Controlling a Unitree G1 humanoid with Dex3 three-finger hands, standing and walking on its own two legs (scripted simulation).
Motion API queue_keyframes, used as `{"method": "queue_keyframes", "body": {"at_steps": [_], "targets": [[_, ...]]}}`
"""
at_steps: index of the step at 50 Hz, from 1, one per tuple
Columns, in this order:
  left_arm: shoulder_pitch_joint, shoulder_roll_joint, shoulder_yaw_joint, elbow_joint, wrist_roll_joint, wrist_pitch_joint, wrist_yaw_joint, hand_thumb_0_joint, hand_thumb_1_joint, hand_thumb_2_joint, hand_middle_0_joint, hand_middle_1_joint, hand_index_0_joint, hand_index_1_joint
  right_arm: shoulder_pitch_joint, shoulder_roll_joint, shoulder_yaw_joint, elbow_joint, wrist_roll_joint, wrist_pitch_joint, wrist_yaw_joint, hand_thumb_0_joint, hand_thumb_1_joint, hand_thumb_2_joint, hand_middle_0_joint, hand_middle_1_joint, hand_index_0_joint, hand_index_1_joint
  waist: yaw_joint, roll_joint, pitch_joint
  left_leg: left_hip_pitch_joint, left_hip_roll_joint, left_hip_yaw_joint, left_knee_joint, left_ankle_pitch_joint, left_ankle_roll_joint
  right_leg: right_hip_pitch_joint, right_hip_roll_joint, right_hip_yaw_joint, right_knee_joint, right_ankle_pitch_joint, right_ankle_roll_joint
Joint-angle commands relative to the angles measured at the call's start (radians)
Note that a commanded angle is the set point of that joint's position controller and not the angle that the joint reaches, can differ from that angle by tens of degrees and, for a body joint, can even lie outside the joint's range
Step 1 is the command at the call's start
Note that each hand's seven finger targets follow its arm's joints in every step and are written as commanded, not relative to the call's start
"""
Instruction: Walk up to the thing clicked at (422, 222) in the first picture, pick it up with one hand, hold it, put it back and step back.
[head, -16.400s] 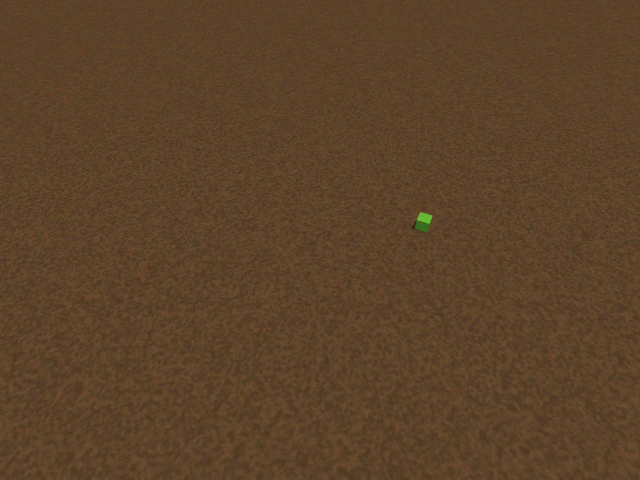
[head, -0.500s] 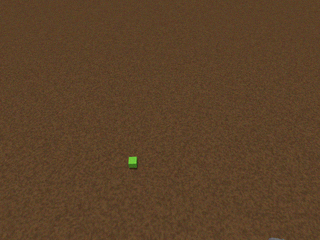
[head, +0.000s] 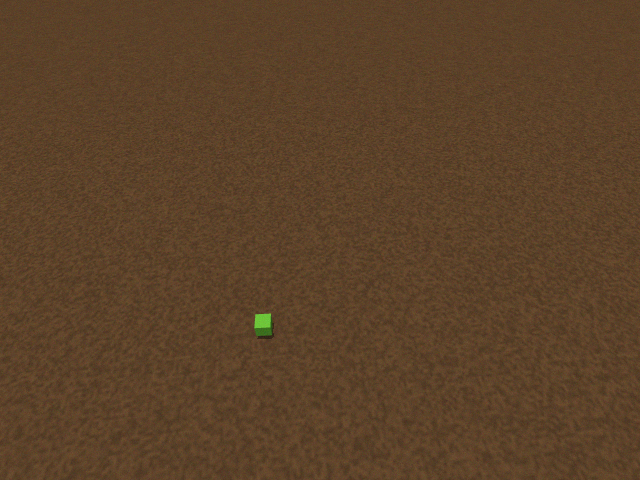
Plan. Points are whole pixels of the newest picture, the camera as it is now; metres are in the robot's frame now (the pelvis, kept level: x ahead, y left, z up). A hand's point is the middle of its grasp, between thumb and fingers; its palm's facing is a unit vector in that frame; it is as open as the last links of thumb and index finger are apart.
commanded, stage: stand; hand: left
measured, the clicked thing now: (263, 324) +0.77 +0.22 -0.76
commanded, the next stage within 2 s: walk up in 0.40 s
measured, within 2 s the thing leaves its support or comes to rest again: neither
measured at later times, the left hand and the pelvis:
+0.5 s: hand out of the picture +0.07 +0.26 -0.16, palm faces -0.02 -0.94 -0.34, open 7.3 cm; pelvis +0.01 +0.00 +0.00, yaw +0 degrees
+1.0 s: hand (117, 454) +0.22 +0.32 -0.15, palm faces -0.09 -0.93 -0.36, open 7.3 cm; pelvis +0.14 +0.04 -0.01, yaw +0 degrees
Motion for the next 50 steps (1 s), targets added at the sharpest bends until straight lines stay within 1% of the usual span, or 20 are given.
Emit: {"method": "queue_keyframes", "body": {"at_steps": [1, 6, 19, 20, 21, 23, 25, 26, 27, 28, 30, 32, 33, 34, 35, 37, 40, 45, 49, 50], "targets": [[-0.035, 0.224, 0.042, -0.063, -0.003, -0.018, 0.010, 0.000, 0.900, 0.900, -0.200, -0.300, -0.200, -0.300, -0.053, -0.212, -0.041, -0.062, 0.002, -0.021, -0.011, 0.000, -0.900, -0.900, 0.200, 0.300, 0.200, 0.300, 0.008, -0.008, -0.081, 0.055, 0.105, -0.078, -0.045, 0.076, 0.033, -0.054, -0.111, 0.071, -0.057, 0.090, -0.031], [-0.032, 0.223, 0.041, -0.061, -0.002, -0.014, 0.010, 0.000, 0.900, 0.900, -0.200, -0.300, -0.200, -0.300, -0.044, -0.212, -0.041, -0.058, 0.002, -0.016, -0.010, 0.000, -0.900, -0.900, 0.200, 0.300, 0.200, 0.300, 0.003, -0.011, -0.035, 0.024, 0.100, -0.086, -0.062, -0.017, 0.030, -0.089, -0.104, 0.073, -0.072, -0.019, -0.035], [-0.008, 0.221, 0.036, -0.072, -0.001, -0.016, 0.009, 0.000, 0.900, 0.900, -0.200, -0.300, -0.200, -0.300, -0.037, -0.215, -0.038, -0.062, 0.003, -0.020, -0.011, 0.000, -0.900, -0.900, 0.200, 0.300, 0.200, 0.300, 0.008, 0.001, -0.074, 0.038, 0.105, -0.081, -0.038, 0.079, 0.037, -0.061, -0.109, 0.072, -0.047, 0.083, -0.034], [0.052, 0.288, 0.092, -0.106, 0.007, -0.023, -0.010, 0.000, 0.900, 0.900, -0.200, -0.300, -0.200, -0.300, 0.034, -0.282, -0.085, -0.110, -0.010, -0.025, 0.013, 0.000, -0.900, -0.900, 0.200, 0.300, 0.200, 0.300, 0.009, 0.021, -0.151, 0.028, 0.058, -0.085, 0.013, -0.432, 0.099, -0.028, -0.048, 0.057, 0.006, -0.362, -0.079], [0.078, 0.291, 0.099, -0.098, 0.018, -0.023, -0.016, 0.000, 0.900, 0.900, -0.200, -0.300, -0.200, -0.300, 0.038, -0.292, -0.097, -0.111, -0.021, -0.022, 0.022, 0.000, -0.900, -0.900, 0.200, 0.300, 0.200, 0.300, 0.021, 0.042, -0.075, -0.084, 0.069, -0.123, 0.005, -0.605, 0.105, -0.073, -0.059, 0.094, 0.029, -0.517, -0.096], [0.105, 0.275, 0.112, -0.122, 0.021, -0.027, -0.020, 0.000, 0.900, 0.900, -0.200, -0.300, -0.200, -0.300, -0.032, -0.248, -0.097, -0.165, -0.026, -0.019, 0.029, 0.000, -0.900, -0.900, 0.200, 0.300, 0.200, 0.300, 0.058, 0.001, 0.070, -0.288, 0.061, -0.121, 0.081, -0.511, 0.096, -0.068, -0.108, 0.183, 0.007, -0.517, -0.136], [0.199, 0.327, 0.134, -0.118, 0.024, -0.042, -0.014, 0.000, 0.900, 0.900, -0.200, -0.300, -0.200, -0.300, -0.095, -0.205, -0.096, -0.212, -0.027, -0.029, 0.032, 0.000, -0.900, -0.900, 0.200, 0.300, 0.200, 0.300, 0.109, -0.160, 0.089, -0.500, -0.008, 0.018, 0.349, -0.259, 0.041, 0.141, -0.278, 0.407, -0.173, -0.408, -0.221], [0.196, 0.352, 0.147, -0.139, 0.027, -0.048, -0.013, 0.000, 0.900, 0.900, -0.200, -0.300, -0.200, -0.300, -0.083, -0.215, -0.100, -0.224, -0.034, -0.033, 0.029, 0.000, -0.900, -0.900, 0.200, 0.300, 0.200, 0.300, 0.102, -0.150, 0.079, -0.513, 0.046, -0.029, 0.412, -0.283, 0.039, 0.144, -0.349, 0.449, -0.185, -0.288, -0.267], [0.167, 0.341, 0.147, -0.159, 0.023, -0.048, -0.014, 0.000, 0.900, 0.900, -0.200, -0.300, -0.200, -0.300, -0.048, -0.237, -0.109, -0.223, -0.029, -0.036, 0.033, 0.000, -0.900, -0.900, 0.200, 0.300, 0.200, 0.300, 0.077, -0.102, 0.044, -0.466, 0.057, -0.039, 0.438, -0.298, 0.037, 0.125, -0.329, 0.425, -0.179, -0.308, -0.269], [0.113, 0.336, 0.146, -0.185, 0.026, -0.049, -0.015, 0.000, 0.900, 0.900, -0.200, -0.300, -0.200, -0.300, -0.010, -0.241, -0.114, -0.227, -0.025, -0.035, 0.042, 0.000, -0.900, -0.900, 0.200, 0.300, 0.200, 0.300, 0.047, -0.106, 0.022, -0.394, 0.074, -0.048, 0.416, -0.304, 0.036, 0.062, -0.297, 0.359, -0.175, -0.374, -0.245], [0.016, 0.328, 0.136, -0.231, 0.031, -0.044, -0.023, 0.000, 0.900, 0.900, -0.200, -0.300, -0.200, -0.300, 0.088, -0.229, -0.124, -0.213, -0.021, -0.044, 0.049, 0.000, -0.900, -0.900, 0.200, 0.300, 0.200, 0.300, -0.019, -0.188, 0.034, -0.184, 0.083, -0.013, 0.247, -0.259, 0.053, -0.091, -0.244, 0.224, -0.107, -0.272, -0.206], [0.008, 0.270, 0.116, -0.255, 0.020, -0.030, -0.032, 0.000, 0.900, 0.900, -0.200, -0.300, -0.200, -0.300, 0.223, -0.224, -0.145, -0.172, -0.034, -0.051, 0.042, 0.000, -0.900, -0.900, 0.200, 0.300, 0.200, 0.300, -0.087, -0.096, 0.004, 0.128, -0.015, 0.087, 0.094, -0.104, 0.038, -0.289, -0.116, 0.049, 0.117, -0.151, -0.146], [0.064, 0.207, 0.098, -0.262, 0.019, -0.027, -0.034, 0.000, 0.900, 0.900, -0.200, -0.300, -0.200, -0.300, 0.316, -0.272, -0.167, -0.160, -0.044, -0.059, 0.028, 0.000, -0.900, -0.900, 0.200, 0.300, 0.200, 0.300, -0.119, 0.102, -0.048, 0.295, 0.033, -0.032, 0.017, -0.205, 0.053, -0.419, -0.029, -0.014, 0.392, -0.145, -0.107], [0.085, 0.147, 0.082, -0.279, 0.005, -0.033, -0.029, 0.000, 0.900, 0.900, -0.200, -0.300, -0.200, -0.300, 0.362, -0.380, -0.184, -0.177, -0.055, -0.069, 0.024, 0.000, -0.900, -0.900, 0.200, 0.300, 0.200, 0.300, -0.120, 0.336, -0.037, 0.297, 0.318, -0.541, -0.173, -0.464, 0.147, -0.624, 0.124, -0.023, 0.654, -0.370, -0.067], [0.087, 0.270, 0.112, -0.261, 0.013, -0.032, -0.013, 0.000, 0.900, 0.900, -0.200, -0.300, -0.200, -0.300, 0.274, -0.408, -0.186, -0.217, -0.023, -0.069, 0.026, 0.000, -0.900, -0.900, 0.200, 0.300, 0.200, 0.300, -0.084, 0.172, -0.007, 0.160, 0.411, -0.645, -0.188, -0.559, 0.269, -0.567, 0.029, 0.116, 0.734, -0.383, -0.076], [0.144, 0.281, 0.105, -0.242, -0.003, -0.035, -0.019, 0.000, 0.900, 0.900, -0.200, -0.300, -0.200, -0.300, 0.184, -0.321, -0.150, -0.268, -0.015, -0.072, 0.020, 0.000, -0.900, -0.900, 0.200, 0.300, 0.200, 0.300, -0.014, 0.070, 0.045, 0.111, 0.316, -0.411, -0.127, -0.384, 0.241, -0.557, -0.024, 0.119, 0.749, -0.255, -0.077], [0.187, 0.277, 0.106, -0.228, -0.001, -0.036, -0.036, 0.000, 0.900, 0.900, -0.200, -0.300, -0.200, -0.300, 0.178, -0.301, -0.137, -0.290, -0.012, -0.078, 0.017, 0.000, -0.900, -0.900, 0.200, 0.300, 0.200, 0.300, -0.007, 0.138, 0.060, 0.042, 0.262, -0.227, -0.136, -0.176, 0.227, -0.476, -0.056, 0.049, 0.614, -0.172, -0.037], [0.121, 0.250, 0.109, -0.296, 0.014, -0.036, -0.061, 0.000, 0.900, 0.900, -0.200, -0.300, -0.200, -0.300, 0.213, -0.310, -0.136, -0.330, -0.008, -0.080, 0.024, 0.000, -0.900, -0.900, 0.200, 0.300, 0.200, 0.300, -0.020, 0.154, 0.067, 0.001, 0.225, -0.103, -0.105, -0.068, 0.236, -0.378, -0.080, -0.044, 0.387, -0.055, -0.022], [0.099, 0.227, 0.118, -0.317, 0.014, -0.043, -0.059, 0.000, 0.900, 0.900, -0.200, -0.300, -0.200, -0.300, 0.246, -0.299, -0.130, -0.357, 0.002, -0.067, 0.024, 0.000, -0.900, -0.900, 0.200, 0.300, 0.200, 0.300, -0.029, 0.138, 0.028, -0.018, 0.198, -0.062, 0.013, 0.141, 0.193, -0.249, -0.012, -0.117, 0.279, -0.006, -0.047], [0.121, 0.221, 0.121, -0.314, 0.012, -0.045, -0.056, 0.000, 0.900, 0.900, -0.200, -0.300, -0.200, -0.300, 0.241, -0.299, -0.130, -0.366, 0.004, -0.063, 0.022, 0.000, -0.900, -0.900, 0.200, 0.300, 0.200, 0.300, -0.008, 0.126, 0.027, -0.055, 0.204, -0.063, 0.052, 0.149, 0.183, -0.185, -0.003, -0.124, 0.258, 0.011, -0.055]]}}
